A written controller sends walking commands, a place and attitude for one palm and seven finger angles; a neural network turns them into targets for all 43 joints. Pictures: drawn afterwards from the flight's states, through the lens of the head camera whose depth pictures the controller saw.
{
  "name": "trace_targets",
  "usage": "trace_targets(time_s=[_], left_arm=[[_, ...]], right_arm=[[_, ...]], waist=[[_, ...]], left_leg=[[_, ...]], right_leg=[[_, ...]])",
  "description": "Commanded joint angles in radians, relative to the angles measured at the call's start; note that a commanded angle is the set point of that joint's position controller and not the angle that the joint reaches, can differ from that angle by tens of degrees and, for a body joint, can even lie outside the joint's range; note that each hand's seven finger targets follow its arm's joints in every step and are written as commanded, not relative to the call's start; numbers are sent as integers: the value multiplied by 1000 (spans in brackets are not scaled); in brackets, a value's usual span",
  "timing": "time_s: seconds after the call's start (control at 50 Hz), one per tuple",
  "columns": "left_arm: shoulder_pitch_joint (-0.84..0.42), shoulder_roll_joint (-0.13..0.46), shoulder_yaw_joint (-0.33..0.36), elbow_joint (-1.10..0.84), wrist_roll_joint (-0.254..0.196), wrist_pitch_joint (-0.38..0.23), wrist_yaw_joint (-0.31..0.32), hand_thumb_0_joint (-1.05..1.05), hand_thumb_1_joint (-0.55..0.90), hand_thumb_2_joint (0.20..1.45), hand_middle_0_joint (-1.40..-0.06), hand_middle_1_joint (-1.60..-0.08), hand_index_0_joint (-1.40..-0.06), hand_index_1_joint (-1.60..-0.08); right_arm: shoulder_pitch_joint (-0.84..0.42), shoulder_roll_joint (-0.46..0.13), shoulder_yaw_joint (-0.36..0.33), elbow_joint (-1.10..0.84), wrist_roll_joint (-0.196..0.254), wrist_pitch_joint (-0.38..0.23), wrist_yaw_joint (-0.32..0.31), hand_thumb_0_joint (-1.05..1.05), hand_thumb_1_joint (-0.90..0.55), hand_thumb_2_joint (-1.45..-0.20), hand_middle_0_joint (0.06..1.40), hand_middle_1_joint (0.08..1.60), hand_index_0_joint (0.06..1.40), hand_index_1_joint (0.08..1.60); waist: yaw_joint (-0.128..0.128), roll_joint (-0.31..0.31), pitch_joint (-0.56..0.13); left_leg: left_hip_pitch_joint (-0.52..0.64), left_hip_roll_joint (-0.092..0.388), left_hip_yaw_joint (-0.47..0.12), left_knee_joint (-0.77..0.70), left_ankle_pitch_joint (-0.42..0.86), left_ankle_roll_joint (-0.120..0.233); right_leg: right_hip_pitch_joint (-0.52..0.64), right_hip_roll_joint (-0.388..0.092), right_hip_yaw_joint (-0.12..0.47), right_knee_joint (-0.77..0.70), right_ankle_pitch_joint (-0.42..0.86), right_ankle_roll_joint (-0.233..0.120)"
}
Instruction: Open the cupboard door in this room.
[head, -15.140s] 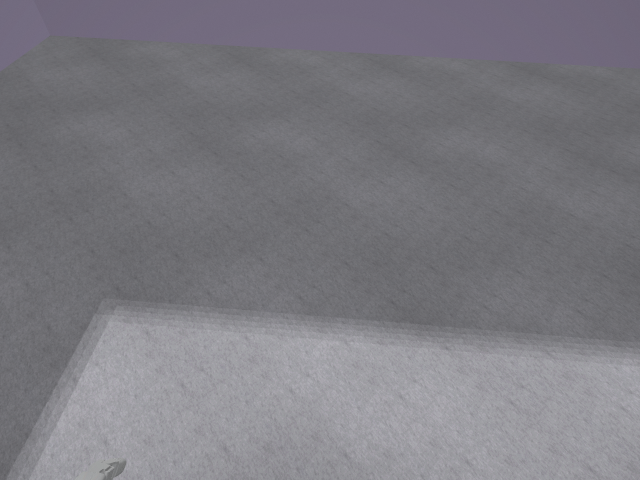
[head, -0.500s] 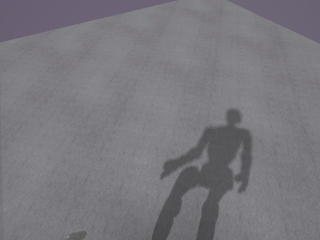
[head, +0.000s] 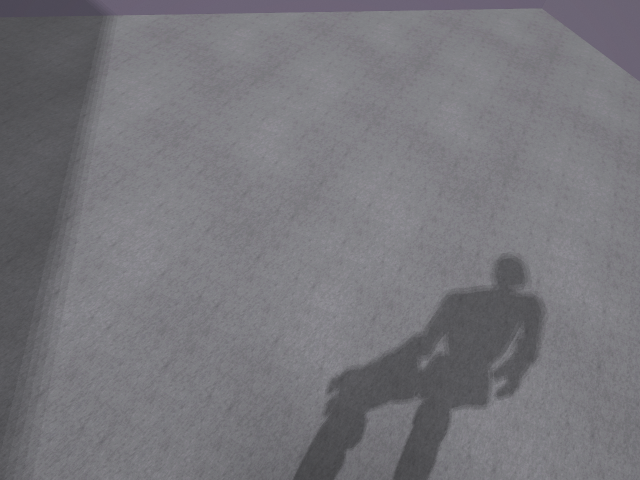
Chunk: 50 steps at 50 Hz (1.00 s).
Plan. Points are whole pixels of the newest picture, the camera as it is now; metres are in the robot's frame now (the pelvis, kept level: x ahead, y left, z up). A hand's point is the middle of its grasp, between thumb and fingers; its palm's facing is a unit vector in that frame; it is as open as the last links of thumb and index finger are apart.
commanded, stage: turn or walk to find it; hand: left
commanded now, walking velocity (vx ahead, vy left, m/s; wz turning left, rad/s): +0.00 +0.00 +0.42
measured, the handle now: out of the picture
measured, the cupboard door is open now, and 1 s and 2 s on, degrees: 0 0 0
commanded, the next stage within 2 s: none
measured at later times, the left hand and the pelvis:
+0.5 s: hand out of the picture +0.02 +0.17 -0.14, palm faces +0.24 -0.93 -0.28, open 7.4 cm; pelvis -0.03 -0.04 +0.01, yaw +13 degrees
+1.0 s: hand out of the picture -0.11 +0.21 -0.16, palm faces +0.48 -0.84 -0.25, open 7.4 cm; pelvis -0.05 -0.01 +0.01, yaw +26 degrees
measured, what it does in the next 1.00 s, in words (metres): steps on the spot, turning left: right foot, then left foot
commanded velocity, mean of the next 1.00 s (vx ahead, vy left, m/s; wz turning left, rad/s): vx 0.00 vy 0.00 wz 0.42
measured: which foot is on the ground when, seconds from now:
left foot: down 0.00-0.38, up 0.40-0.80, down 0.82-1.00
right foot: up 0.00-0.34, down 0.36-0.82, up 0.84-1.00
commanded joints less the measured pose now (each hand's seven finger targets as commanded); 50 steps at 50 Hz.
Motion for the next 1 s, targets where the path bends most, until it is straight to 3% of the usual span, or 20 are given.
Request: trace_targets(time_s=[0.0, 0.06, 0.16, 0.24, 0.3, 0.32, 0.34, 0.36, 0.38, 0.42, 0.44, 0.48, 0.56, 0.68, 0.76, 0.78, 0.8, 0.82, 0.9, 0.98], left_arm=[[-71, 65, 12, -94, -3, -22, -11, 0, 900, 900, -200, -300, -200, -300], [-42, 62, 7, -78, -4, -27, -15, 0, 900, 900, -200, -300, -200, -300], [-97, 51, 2, -111, -7, -27, -9, 0, 900, 900, -200, -300, -200, -300], [-70, 44, 0, -117, -9, -31, -6, 0, 900, 900, -200, -300, -200, -300], [15, 48, 3, -100, -12, -44, -3, 0, 900, 900, -200, -300, -200, -300], [53, 71, 9, -92, -9, -52, 1, 0, 900, 900, -200, -300, -200, -300], [69, 147, 22, -95, 6, -64, 8, 0, 900, 900, -200, -300, -200, -300], [56, 204, 31, -112, 11, -64, 9, 0, 900, 900, -200, -300, -200, -300], [22, 185, 38, -128, 0, -68, 11, 0, 900, 900, -200, -300, -200, -300], [-75, 127, 21, -147, -1, -64, 8, 0, 900, 900, -200, -300, -200, -300], [-110, 102, 13, -156, -1, -64, 10, 0, 900, 900, -200, -300, -200, -300], [-89, 87, 9, -156, 0, -73, 10, 0, 900, 900, -200, -300, -200, -300], [-14, 109, 16, -122, 6, -72, 12, 0, 900, 900, -200, -300, -200, -300], [63, 163, 34, -73, 13, -65, 7, 0, 900, 900, -200, -300, -200, -300], [22, 153, 35, -63, 0, -53, 4, 0, 900, 900, -200, -300, -200, -300], [31, 117, 30, -79, -8, -44, 0, 0, 900, 900, -200, -300, -200, -300], [11, 51, 9, -117, -10, -39, -6, 0, 900, 900, -200, -300, -200, -300], [-69, 55, -1, -135, -1, -27, 0, 0, 900, 900, -200, -300, -200, -300], [-58, 59, 10, -91, -4, -27, -13, 0, 900, 900, -200, -300, -200, -300], [-63, 55, 5, -95, -6, -26, -13, 0, 900, 900, -200, -300, -200, -300]], right_arm=[[26, -201, -31, -53, -5, -12, -35, 0, -900, -900, 200, 300, 200, 300], [28, -195, -31, -58, 0, -20, -34, 0, -900, -900, 200, 300, 200, 300], [66, -201, -41, -57, -5, -10, -29, 0, -900, -900, 200, 300, 200, 300], [37, -207, -49, -74, -9, -1, -24, 0, -900, -900, 200, 300, 200, 300], [12, -197, -53, -87, -5, 5, -21, 0, -900, -900, 200, 300, 200, 300], [16, -172, -51, -93, 2, 4, -19, 0, -900, -900, 200, 300, 200, 300], [30, -115, -45, -102, 12, 4, -13, 0, -900, -900, 200, 300, 200, 300], [8, -91, -40, -132, 7, 4, -12, 0, -900, -900, 200, 300, 200, 300], [18, -143, -54, -113, -5, 22, -15, 0, -900, -900, 200, 300, 200, 300], [27, -134, -59, -78, -6, 35, -3, 0, -900, -900, 200, 300, 200, 300], [62, -122, -58, -61, -6, 38, 2, 0, -900, -900, 200, 300, 200, 300], [90, -109, -50, -46, -7, 39, 4, 0, -900, -900, 200, 300, 200, 300], [33, -100, -40, -51, -4, 37, 3, 0, -900, -900, 200, 300, 200, 300], [-27, -76, -14, -61, 11, 12, -4, 0, -900, -900, 200, 300, 200, 300], [70, -103, -17, -36, 9, -5, -7, 0, -900, -900, 200, 300, 200, 300], [93, -171, -32, -38, 3, -14, -7, 0, -900, -900, 200, 300, 200, 300], [127, -262, -53, -42, -3, -15, -11, 0, -900, -900, 200, 300, 200, 300], [165, -276, -57, -20, -3, -8, -20, 0, -900, -900, 200, 300, 200, 300], [13, -196, -31, -52, -5, -15, -36, 0, -900, -900, 200, 300, 200, 300], [33, -200, -35, -58, -2, -15, -32, 0, -900, -900, 200, 300, 200, 300]], waist=[[-37, 247, -55], [-34, 217, -110], [-61, 209, -99], [-49, 242, -100], [-7, 205, -123], [10, 143, -136], [18, -69, -143], [24, -219, -94], [16, -223, -82], [-35, -70, -9], [-61, -49, -7], [-53, -89, -35], [-13, -73, -46], [35, -135, -134], [-32, -84, -161], [-47, 90, -179], [-68, 357, -151], [-105, 310, -138], [-34, 245, -85], [-45, 203, -97]], left_leg=[[84, 258, -289, -287, 420, 134], [147, 223, -238, -266, 503, 129], [138, 231, -314, -265, 462, 150], [68, 211, -366, -254, 399, 144], [-27, 162, -367, -185, 345, 106], [-107, 118, -345, -122, 250, 67], [-264, 8, -231, 45, 43, 0], [-347, -87, -119, 262, -244, -47], [-313, -36, -177, 431, -241, -40], [-303, -12, -163, 602, -127, -45], [-294, -2, -147, 623, -80, -53], [-296, 2, -119, 633, -31, -74], [-281, 23, -82, 509, -76, -92], [-181, 13, -1, 164, -167, -82], [68, 17, 26, -178, 105, -57], [213, 137, -131, -239, 269, -8], [284, 366, -401, -258, 589, 112], [195, 404, -415, -277, 576, 181], [122, 246, -260, -253, 521, 136], [139, 225, -257, -254, 528, 139]], right_leg=[[-176, 27, 111, 258, 46, 17], [-156, 42, 106, 213, 81, 29], [-116, 67, 110, 79, 45, 31], [-8, 98, 95, -80, 52, 18], [167, 115, 75, -328, 204, 10], [280, 80, 102, -464, 283, 3], [390, -111, 295, -568, 249, -54], [321, -312, 470, -603, 333, -168], [181, -324, 466, -633, 249, -205], [84, -224, 332, -619, 213, -182], [80, -186, 253, -597, 259, -161], [136, -151, 170, -574, 355, -147], [203, -186, 153, -557, 413, -173], [356, -215, 109, -437, 735, -202], [229, -181, 16, -292, 639, -103], [59, -109, -33, -154, 427, -43], [-178, 8, -53, 26, -68, 21], [-166, 21, 36, 154, -148, 16], [-167, 34, 102, 237, 40, 19], [-135, 55, 100, 158, 61, 30]])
